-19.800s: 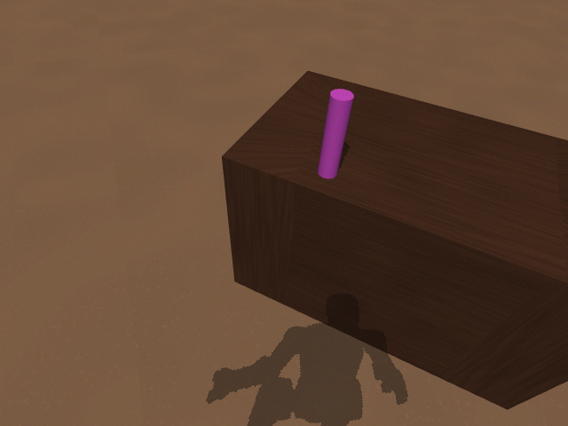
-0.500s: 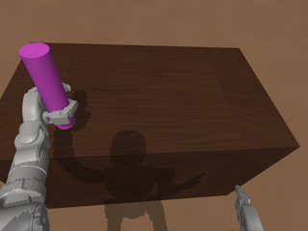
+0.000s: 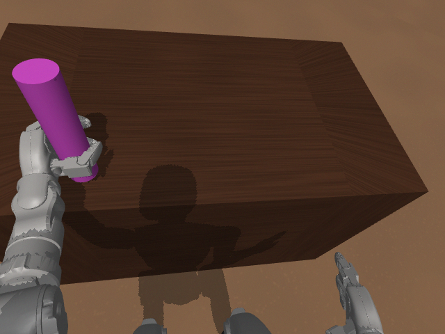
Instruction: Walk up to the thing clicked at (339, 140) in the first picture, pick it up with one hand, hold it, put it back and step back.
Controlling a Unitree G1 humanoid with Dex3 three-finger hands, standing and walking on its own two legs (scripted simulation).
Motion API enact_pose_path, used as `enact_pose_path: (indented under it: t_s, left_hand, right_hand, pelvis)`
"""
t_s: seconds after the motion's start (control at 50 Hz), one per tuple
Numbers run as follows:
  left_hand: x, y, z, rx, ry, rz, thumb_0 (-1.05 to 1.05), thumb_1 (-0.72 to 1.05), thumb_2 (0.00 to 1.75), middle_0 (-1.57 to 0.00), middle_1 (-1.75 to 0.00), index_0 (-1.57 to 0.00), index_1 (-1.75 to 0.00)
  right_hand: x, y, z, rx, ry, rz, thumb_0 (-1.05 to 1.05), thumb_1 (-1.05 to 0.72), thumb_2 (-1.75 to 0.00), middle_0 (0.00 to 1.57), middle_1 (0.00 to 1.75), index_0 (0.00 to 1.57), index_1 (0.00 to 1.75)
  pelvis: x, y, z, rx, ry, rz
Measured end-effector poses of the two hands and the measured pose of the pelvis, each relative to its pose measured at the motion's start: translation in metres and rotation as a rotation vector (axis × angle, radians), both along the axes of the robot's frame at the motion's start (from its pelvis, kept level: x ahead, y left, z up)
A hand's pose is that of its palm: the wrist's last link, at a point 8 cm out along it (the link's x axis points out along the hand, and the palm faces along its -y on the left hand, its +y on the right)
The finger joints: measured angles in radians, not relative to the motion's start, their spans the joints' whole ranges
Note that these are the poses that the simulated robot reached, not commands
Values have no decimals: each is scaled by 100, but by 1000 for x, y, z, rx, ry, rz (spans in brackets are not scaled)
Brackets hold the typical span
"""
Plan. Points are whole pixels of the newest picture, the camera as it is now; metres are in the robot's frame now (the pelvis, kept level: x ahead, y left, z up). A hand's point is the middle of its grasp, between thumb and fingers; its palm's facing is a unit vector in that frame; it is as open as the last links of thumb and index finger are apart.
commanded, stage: lower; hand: left
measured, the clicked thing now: (65, 131) +0.45 +0.21 +0.09
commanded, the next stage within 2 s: loosen in 0.56 s
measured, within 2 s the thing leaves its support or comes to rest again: rests again in 0.38 s
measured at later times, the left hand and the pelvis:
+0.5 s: hand (85, 158) +0.45 +0.20 +0.01, palm faces +0.17 -0.99 -0.01, open 7.2 cm; pelvis +0.01 +0.00 -0.01, yaw +0 degrees
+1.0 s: hand (84, 159) +0.45 +0.20 +0.01, palm faces +0.18 -0.98 +0.00, open 9.6 cm; pelvis -0.01 +0.00 -0.02, yaw +0 degrees
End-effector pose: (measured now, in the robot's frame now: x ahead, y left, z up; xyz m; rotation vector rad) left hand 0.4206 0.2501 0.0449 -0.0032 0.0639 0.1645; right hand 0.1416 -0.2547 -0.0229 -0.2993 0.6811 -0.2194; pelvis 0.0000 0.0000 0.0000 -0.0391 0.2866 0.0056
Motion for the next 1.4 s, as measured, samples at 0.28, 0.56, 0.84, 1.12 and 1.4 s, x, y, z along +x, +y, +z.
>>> enact_pose_path:
  t_s: [0.28,0.56,0.84,1.12,1.4]
  left_hand:
    - [1,0,-21,12,2,-4,-1,-7,113,-90,-108,-90,-110]
    - [0,0,-33,10,-12,2,-1,-7,113,-90,-108,-90,-110]
    - [-2,1,-35,2,-33,14,-1,-8,100,-93,-102,-93,-104]
    - [-1,1,-35,3,-33,14,0,-31,41,-66,-56,-67,-56]
    - [4,18,-16,13,-68,38,-1,-47,13,-19,-14,-20,-15]
  right_hand:
    - [8,5,2,-6,-5,29,-1,50,-6,6,5,6,5]
    - [13,4,6,-22,-13,47,-1,50,-6,6,5,6,5]
    - [3,6,4,-27,-19,60,-1,50,-5,6,5,6,5]
    - [-4,4,3,-33,-24,53,-1,51,-5,6,5,6,5]
    - [-2,-4,9,-48,-25,26,-1,53,-5,6,5,6,5]
  pelvis:
    - [6,0,-8,-4,30,2]
    - [8,-1,-15,-5,46,6]
    - [-1,-1,-23,-7,52,6]
    - [-7,-2,-25,-5,56,6]
    - [-2,-3,-21,-4,46,1]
